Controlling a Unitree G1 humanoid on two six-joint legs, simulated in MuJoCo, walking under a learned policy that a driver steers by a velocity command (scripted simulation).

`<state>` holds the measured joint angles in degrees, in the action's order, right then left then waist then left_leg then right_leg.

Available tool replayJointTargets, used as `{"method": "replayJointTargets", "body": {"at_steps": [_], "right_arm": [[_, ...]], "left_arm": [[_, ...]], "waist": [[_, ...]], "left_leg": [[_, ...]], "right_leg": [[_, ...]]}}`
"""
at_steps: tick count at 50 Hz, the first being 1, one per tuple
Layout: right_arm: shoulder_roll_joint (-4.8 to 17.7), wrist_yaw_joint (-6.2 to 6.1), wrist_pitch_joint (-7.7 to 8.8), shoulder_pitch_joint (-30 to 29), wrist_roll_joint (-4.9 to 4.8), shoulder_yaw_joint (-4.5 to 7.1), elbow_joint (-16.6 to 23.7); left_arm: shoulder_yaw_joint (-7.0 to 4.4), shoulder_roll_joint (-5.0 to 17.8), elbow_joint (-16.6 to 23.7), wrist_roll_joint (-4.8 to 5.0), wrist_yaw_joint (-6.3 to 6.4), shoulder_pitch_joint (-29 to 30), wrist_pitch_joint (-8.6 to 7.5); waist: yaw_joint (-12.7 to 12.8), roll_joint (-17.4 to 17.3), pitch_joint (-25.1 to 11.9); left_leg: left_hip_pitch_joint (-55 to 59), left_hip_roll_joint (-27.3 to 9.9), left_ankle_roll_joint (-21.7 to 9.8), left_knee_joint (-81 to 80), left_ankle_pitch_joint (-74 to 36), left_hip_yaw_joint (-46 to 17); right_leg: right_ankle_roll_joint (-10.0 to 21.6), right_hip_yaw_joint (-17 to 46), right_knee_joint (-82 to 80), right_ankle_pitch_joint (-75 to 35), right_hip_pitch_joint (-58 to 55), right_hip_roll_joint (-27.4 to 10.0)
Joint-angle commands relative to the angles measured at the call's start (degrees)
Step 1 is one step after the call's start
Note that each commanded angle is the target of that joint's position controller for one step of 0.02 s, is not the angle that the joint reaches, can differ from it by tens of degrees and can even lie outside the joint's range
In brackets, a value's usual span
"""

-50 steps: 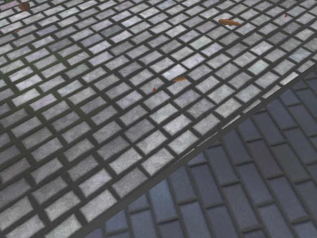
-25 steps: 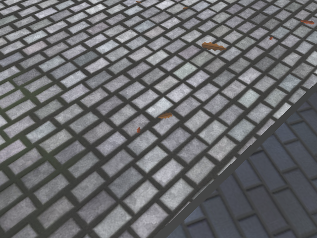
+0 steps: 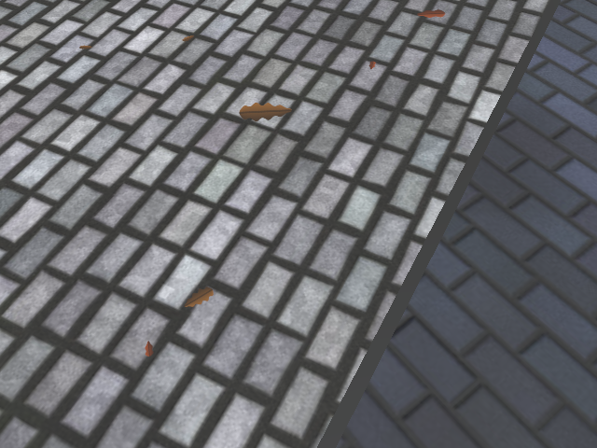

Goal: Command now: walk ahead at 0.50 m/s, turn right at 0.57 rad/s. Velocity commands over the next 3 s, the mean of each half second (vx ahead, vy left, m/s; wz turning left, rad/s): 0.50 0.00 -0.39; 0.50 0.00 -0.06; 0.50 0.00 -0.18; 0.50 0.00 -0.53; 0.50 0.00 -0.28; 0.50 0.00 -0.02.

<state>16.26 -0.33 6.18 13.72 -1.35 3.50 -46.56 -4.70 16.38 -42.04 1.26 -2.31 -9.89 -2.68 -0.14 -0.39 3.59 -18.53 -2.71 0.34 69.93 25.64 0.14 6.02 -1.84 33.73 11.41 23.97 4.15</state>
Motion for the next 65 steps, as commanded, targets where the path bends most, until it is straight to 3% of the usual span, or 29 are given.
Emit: {"method": "replayJointTargets", "body": {"at_steps": [1, 5, 10, 15, 18, 19, 20, 21, 22, 23, 24, 25, 26, 29, 34, 38, 41, 43, 44, 45, 46, 47, 48, 49, 50, 51, 55, 60, 65], "right_arm": [[7.75, -0.26, 2.42, -3.04, 1.48, 1.75, 6.36], [5.04, -0.27, 0.19, -4.19, 2.36, 1.29, 7.66], [2.36, 0.72, 0.44, -14.11, 1.76, -0.11, 10.00], [4.74, 2.16, 1.55, -17.93, 1.16, 0.46, 11.60], [6.83, 2.01, 2.06, -11.01, 1.31, 1.60, 10.19], [8.75, 1.74, 2.25, -4.00, 1.87, 2.49, 8.61], [12.18, 1.52, 2.21, 5.39, 2.55, 3.25, 7.69], [14.56, 2.23, 1.54, 10.10, 2.22, 4.15, 4.76], [9.00, 2.44, 1.35, 9.88, 0.53, 2.72, 5.02], [6.56, 2.12, 0.94, 6.12, 0.46, 1.95, 5.52], [6.12, 1.99, 0.50, 2.80, 1.17, 1.49, 6.14], [5.18, 1.98, 0.31, 0.96, 1.58, 1.13, 6.07], [4.55, 1.91, 0.45, 0.24, 2.09, 0.75, 6.02], [5.19, 1.81, 0.81, 1.03, 1.31, 0.84, 4.78], [8.10, 0.96, -0.10, 3.49, 0.64, 1.51, 2.85], [8.97, 0.89, -0.88, 7.69, 0.09, 1.55, 0.60], [9.72, 0.68, -1.73, 8.69, -0.16, 1.80, -0.65], [10.72, 0.35, -2.35, 7.63, -0.20, 2.09, -0.94], [10.57, 0.19, -2.60, 6.69, -0.29, 1.96, -0.86], [8.76, 0.04, -2.65, 6.65, 0.24, 1.20, -0.43], [4.16, 0.09, -1.92, 9.87, 1.43, -0.43, 1.46], [1.85, 0.40, -0.76, 13.12, 1.07, -1.34, 1.07], [7.59, 0.86, -0.12, 8.34, -0.34, 0.14, 1.54], [8.64, 1.06, 0.19, 3.78, -0.74, 0.41, 2.96], [8.07, 0.87, 0.14, 1.60, 0.06, 0.42, 3.18], [7.48, 0.79, -0.29, 1.66, 0.68, 0.65, 3.07], [4.59, 0.39, -2.28, 2.79, 1.00, 0.31, 2.66], [2.86, 0.71, -1.76, -7.24, 1.41, -0.29, 5.49], [2.60, 2.12, -0.50, -16.78, 0.80, -0.67, 8.63]], "left_arm": [[-1.31, 5.44, 3.66, -0.55, 0.67, -3.03, -1.18], [-1.83, 7.78, 3.87, -0.41, 1.95, -4.20, -1.48], [-1.85, 8.13, 2.57, 0.02, 3.09, -8.39, -0.73], [-1.52, 7.68, 0.14, -0.02, 3.12, -12.86, -0.48], [-1.64, 8.11, 0.18, -0.30, 3.21, -11.05, 0.02], [-1.02, 6.63, 0.72, -0.63, 3.04, -10.24, 0.05], [0.10, 4.22, 1.92, -1.77, 3.08, -11.73, -0.11], [1.12, 0.57, 1.61, 0.10, 2.92, -20.07, -0.90], [0.45, 5.81, 0.80, 0.76, 2.84, -17.07, -1.28], [-0.15, 8.08, 2.30, 0.90, 2.67, -9.84, -1.45], [0.07, 7.42, 3.29, 0.17, 2.68, -6.02, -1.62], [-0.04, 6.63, 3.82, -0.68, 2.57, -4.26, -1.84], [-0.10, 5.78, 3.79, -0.78, 2.40, -5.07, -1.78], [0.49, 3.15, 3.59, -0.75, 2.32, -5.91, -1.17], [1.58, 1.16, 5.77, -1.03, 1.95, 3.09, -1.61], [1.67, 1.43, 7.45, -0.38, 1.07, 9.62, -2.12], [1.38, 2.52, 8.82, -0.17, 0.26, 12.03, -2.51], [0.71, 4.07, 8.24, -0.36, 0.07, 8.84, -2.77], [-0.22, 5.57, 6.54, -0.67, 0.30, 3.15, -2.79], [-1.59, 8.56, 4.06, -0.98, 0.84, -5.98, -2.72], [-2.77, 13.96, 3.10, -2.11, 1.36, -14.33, -2.42], [-2.57, 13.84, 2.08, -1.34, 1.05, -16.54, -2.09], [-1.25, 9.43, 2.16, -0.70, 1.04, -14.54, -2.03], [-0.60, 8.06, 2.63, -0.45, 1.06, -10.25, -1.99], [-0.15, 6.83, 3.00, -1.00, 0.89, -6.67, -1.99], [0.28, 5.43, 3.23, -1.47, 0.67, -4.26, -2.18], [0.07, 5.78, 1.51, -1.27, 0.71, -3.48, -3.54], [-0.20, 7.27, -1.51, -0.88, 1.84, -7.99, -2.98], [-0.54, 8.75, -4.61, 0.01, 2.50, -13.92, -1.62]], "waist": [[0.54, 1.38, -7.83], [-0.75, 1.29, -5.34], [3.57, 4.89, -3.85], [5.20, 5.93, -2.67], [0.85, 7.54, -4.56], [-2.51, 6.31, -10.00], [-5.32, -0.76, -19.11], [-2.34, -19.77, -24.39], [-4.32, -12.59, -19.68], [-5.07, -6.68, -11.56], [-3.72, -2.20, -7.45], [-2.44, -1.22, -4.65], [-0.90, -2.96, -4.65], [0.17, -4.83, -4.81], [-2.36, -3.54, -3.01], [-4.88, -3.73, -1.55], [-4.49, -4.37, -0.57], [-1.80, -4.98, -2.29], [1.55, -4.49, -5.66], [5.41, -2.95, -12.04], [6.35, 7.03, -21.28], [5.43, 17.08, -26.02], [6.40, 11.08, -19.18], [5.23, 8.17, -11.95], [3.61, 4.43, -8.24], [1.67, 4.35, -5.92], [-1.23, 5.02, -4.42], [1.73, 3.26, -1.85], [4.78, 3.03, 0.09]], "left_leg": [[-20.68, -4.25, -0.71, -1.69, -6.78, -5.54], [-17.46, -3.63, 2.51, -12.24, -12.26, -3.37], [-12.51, 0.53, 3.30, -34.24, -30.98, -1.63], [-12.95, 1.04, 0.18, -41.20, -29.06, -2.82], [-4.87, 2.83, -3.32, -44.35, -23.35, -0.49], [6.35, 0.94, -5.74, -43.51, -25.59, -1.78], [23.35, -8.87, -10.32, -41.07, -26.95, -13.20], [39.20, -19.32, -18.93, -48.61, -12.00, -39.67], [37.53, -18.93, -17.22, -52.42, 0.72, -43.73], [30.14, -17.04, -14.84, -53.27, -0.08, -34.97], [22.59, -14.77, -13.83, -54.32, -6.71, -28.63], [17.28, -12.71, -13.73, -55.72, -12.68, -24.53], [14.17, -11.10, -13.27, -56.84, -16.92, -21.48], [11.07, -9.64, -14.22, -59.57, -24.53, -15.56], [10.60, -7.77, -12.84, -61.79, -28.46, -7.95], [12.70, -8.51, -11.81, -60.53, -27.19, -6.41], [17.51, -11.14, -10.85, -57.94, -28.87, -7.62], [19.33, -11.50, -9.59, -53.47, -37.16, -7.16], [18.46, -9.54, -8.36, -46.80, -45.56, -5.02], [13.01, -6.58, -6.48, -35.35, -45.34, -2.53], [-5.89, -0.37, -2.86, -13.89, -26.57, 1.05], [-19.77, 5.59, -1.66, -1.76, 8.05, -4.09], [-26.02, 1.99, -2.25, 3.47, 6.42, -7.03], [-27.38, -0.74, -2.76, 2.36, 0.58, -4.99], [-25.26, -2.78, -2.51, -0.35, -4.23, -4.01], [-22.34, -4.35, -2.12, -3.25, -7.48, -4.19], [-18.56, -5.59, -0.04, -8.81, -13.88, -3.67], [-20.37, -4.60, 0.92, -25.95, -28.17, -2.62], [-18.01, -1.31, 0.93, -38.00, -30.80, -2.12]], "right_leg": [[11.90, 25.59, -18.75, -9.83, -21.49, -15.65], [11.62, 19.05, -21.21, -19.69, -12.56, -12.73], [6.98, 14.10, -19.97, -12.99, -9.78, -8.47], [5.94, 19.79, -15.37, -10.44, -18.83, -13.56], [4.03, 20.13, -8.21, -24.49, -22.13, -13.45], [2.47, 17.65, 0.98, -28.86, -19.65, -10.32], [0.23, 14.04, 17.79, -15.95, -9.57, -5.78], [-3.76, 9.96, 35.86, 18.75, 10.95, 2.30], [-3.62, 13.84, 41.71, 20.68, 18.36, -0.78], [-3.52, 12.15, 42.27, 15.41, 20.96, -3.23], [-3.64, 9.57, 40.03, 11.06, 19.46, -5.80], [-3.87, 8.67, 36.25, 8.24, 18.20, -7.64], [-4.00, 8.38, 33.70, 6.51, 15.17, -9.16], [-5.24, 6.23, 27.17, 5.27, 13.25, -10.21], [-6.56, 4.05, 9.23, -9.10, 12.65, -9.97], [-6.31, 2.68, 0.54, -14.58, 9.63, -7.93], [-4.40, 2.89, -2.95, -10.28, 9.88, -7.27], [-2.65, 1.66, -5.21, -7.00, 4.24, -5.83], [-1.27, 0.08, -7.10, -7.37, -4.27, -4.26], [0.91, 1.97, -5.94, -8.74, -18.29, -6.27], [7.58, 21.45, -4.80, -7.28, -39.87, -20.50], [12.70, 41.94, -13.18, 3.05, -47.15, -26.93], [10.42, 38.90, -15.45, 10.27, -42.44, -24.91], [8.58, 31.22, -16.89, 7.98, -34.15, -23.06], [7.81, 26.10, -18.66, 3.31, -26.62, -20.73], [7.35, 22.27, -20.64, -1.42, -21.00, -18.73], [8.25, 14.11, -25.37, -11.01, -13.77, -16.34], [6.40, 8.31, -26.31, -15.35, -15.30, -14.16], [5.93, 10.47, -23.32, -12.22, -19.75, -15.47]]}}
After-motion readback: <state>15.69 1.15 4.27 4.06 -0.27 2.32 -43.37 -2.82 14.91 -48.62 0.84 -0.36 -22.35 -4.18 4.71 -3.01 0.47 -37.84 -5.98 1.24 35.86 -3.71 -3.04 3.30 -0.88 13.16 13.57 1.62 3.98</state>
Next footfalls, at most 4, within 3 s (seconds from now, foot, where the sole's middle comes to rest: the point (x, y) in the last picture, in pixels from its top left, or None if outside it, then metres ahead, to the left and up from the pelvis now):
0.38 left None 0.42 0.11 -0.76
0.90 right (395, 357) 0.64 -0.18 -0.76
1.42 left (319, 239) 0.98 -0.01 -0.76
1.94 right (447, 203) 1.10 -0.38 -0.76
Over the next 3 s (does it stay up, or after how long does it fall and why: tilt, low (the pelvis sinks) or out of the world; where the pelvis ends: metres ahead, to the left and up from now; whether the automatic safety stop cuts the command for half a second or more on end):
stays up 1.49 -0.59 0.00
